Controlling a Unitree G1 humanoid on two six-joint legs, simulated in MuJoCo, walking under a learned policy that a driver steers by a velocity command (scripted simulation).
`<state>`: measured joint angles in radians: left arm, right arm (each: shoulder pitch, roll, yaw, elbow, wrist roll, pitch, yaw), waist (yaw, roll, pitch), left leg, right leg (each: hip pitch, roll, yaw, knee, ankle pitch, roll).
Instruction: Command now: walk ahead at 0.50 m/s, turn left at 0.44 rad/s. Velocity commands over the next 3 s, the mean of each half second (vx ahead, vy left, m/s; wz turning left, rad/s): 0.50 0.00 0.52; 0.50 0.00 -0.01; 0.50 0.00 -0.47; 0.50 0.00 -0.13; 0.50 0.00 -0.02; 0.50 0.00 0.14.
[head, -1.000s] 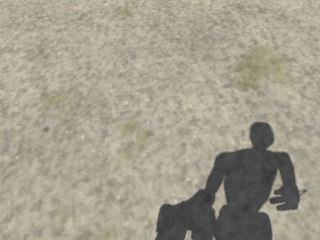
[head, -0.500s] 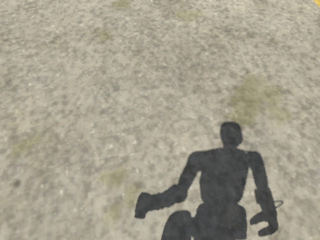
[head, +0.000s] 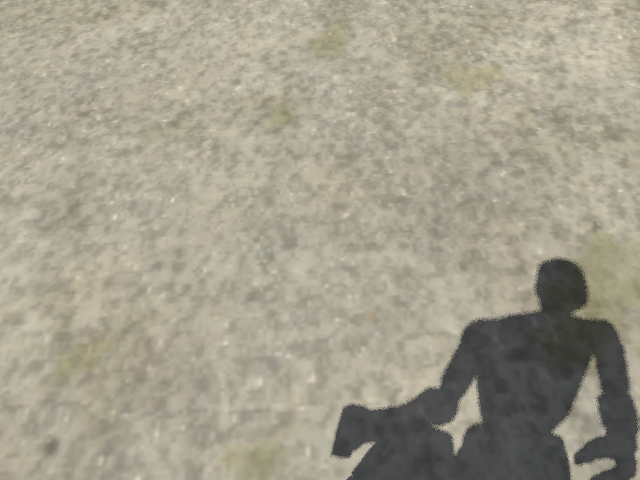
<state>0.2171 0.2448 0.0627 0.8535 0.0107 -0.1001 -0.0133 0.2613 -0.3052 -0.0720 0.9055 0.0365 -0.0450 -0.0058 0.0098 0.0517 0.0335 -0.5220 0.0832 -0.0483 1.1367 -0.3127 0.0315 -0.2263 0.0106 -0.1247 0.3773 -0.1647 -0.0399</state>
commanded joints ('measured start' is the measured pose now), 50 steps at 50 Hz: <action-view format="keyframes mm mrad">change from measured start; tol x64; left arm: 1 -35 120 29 -37 4 -24 9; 50 22 151 24 -98 -16 10 -19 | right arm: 1 14 -30 -15 -67 -4 18 -2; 50 -68 -117 -10 -200 -40 -93 7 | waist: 1 -22 -130 -15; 50 29 -47 -73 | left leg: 1 -131 73 -59 -27 95 -14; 17 422 -144 153 -578 172 147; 19 897 249 -783 -805 -52 419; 43 638 118 2 -646 972 109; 46 -97 -189 7 182 -204 -42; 50 -171 -9 -61 28 -27 -8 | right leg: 1 79 -288 188 -252 130 -143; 16 313 -291 -126 167 845 -47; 20 -570 -15 216 1035 -399 56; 50 200 -221 581 -130 11 -247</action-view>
